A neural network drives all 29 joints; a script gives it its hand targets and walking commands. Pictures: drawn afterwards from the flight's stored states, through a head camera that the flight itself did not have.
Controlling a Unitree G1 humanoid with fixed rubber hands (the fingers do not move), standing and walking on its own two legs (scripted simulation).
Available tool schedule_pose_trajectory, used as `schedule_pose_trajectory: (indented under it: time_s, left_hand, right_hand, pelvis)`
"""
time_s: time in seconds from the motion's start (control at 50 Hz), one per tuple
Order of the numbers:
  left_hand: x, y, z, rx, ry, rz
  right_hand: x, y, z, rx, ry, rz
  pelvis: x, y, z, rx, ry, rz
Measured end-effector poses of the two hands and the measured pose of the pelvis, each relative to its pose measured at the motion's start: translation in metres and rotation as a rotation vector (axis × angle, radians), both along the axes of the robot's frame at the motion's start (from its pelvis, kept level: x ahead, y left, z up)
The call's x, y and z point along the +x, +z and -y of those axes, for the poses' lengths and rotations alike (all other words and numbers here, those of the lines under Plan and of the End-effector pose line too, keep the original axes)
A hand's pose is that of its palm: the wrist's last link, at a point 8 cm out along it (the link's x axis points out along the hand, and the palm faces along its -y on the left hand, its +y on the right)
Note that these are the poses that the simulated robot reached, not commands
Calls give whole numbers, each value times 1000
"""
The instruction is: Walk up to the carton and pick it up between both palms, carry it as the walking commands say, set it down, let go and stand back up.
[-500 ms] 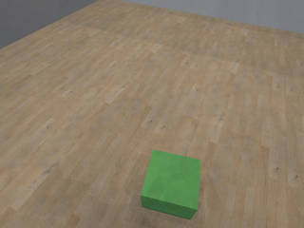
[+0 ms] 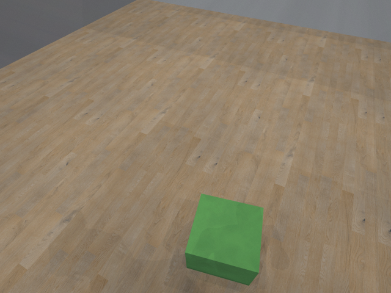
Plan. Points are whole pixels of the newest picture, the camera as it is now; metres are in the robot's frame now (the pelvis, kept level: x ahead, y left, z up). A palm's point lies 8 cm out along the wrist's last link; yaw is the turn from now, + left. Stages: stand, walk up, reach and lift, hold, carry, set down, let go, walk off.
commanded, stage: walk up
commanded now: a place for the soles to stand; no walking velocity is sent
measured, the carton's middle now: (224, 238) +0.47 -0.08 -0.65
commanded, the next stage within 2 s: none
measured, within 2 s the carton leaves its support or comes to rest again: neither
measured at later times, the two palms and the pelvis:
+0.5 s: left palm out of the picture +0.06 +0.26 -0.12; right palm out of the picture +0.09 -0.26 -0.11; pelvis +0.00 -0.01 +0.00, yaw +0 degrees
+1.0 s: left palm out of the picture +0.05 +0.26 -0.12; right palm out of the picture +0.09 -0.26 -0.11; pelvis +0.00 -0.01 +0.00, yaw +0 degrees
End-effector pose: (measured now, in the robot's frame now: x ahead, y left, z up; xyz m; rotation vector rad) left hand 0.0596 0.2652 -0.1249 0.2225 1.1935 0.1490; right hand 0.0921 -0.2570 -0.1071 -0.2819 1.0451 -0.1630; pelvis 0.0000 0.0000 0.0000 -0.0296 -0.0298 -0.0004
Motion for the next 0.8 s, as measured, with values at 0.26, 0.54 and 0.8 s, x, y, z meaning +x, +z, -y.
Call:
schedule_pose_trajectory:
  time_s: [0.26,0.54,0.8]
  left_hand:
    - [-4,3,3,7,3,1]
    - [-4,4,4,11,5,3]
    - [-5,1,1,11,10,-10]
  right_hand:
    - [-2,-1,6,1,3,-13]
    - [-3,-1,8,2,9,-27]
    - [-6,-3,6,-3,14,-37]
  pelvis:
    - [-1,1,5,2,7,-5]
    - [-1,2,8,6,10,-9]
    - [-1,0,7,9,3,-7]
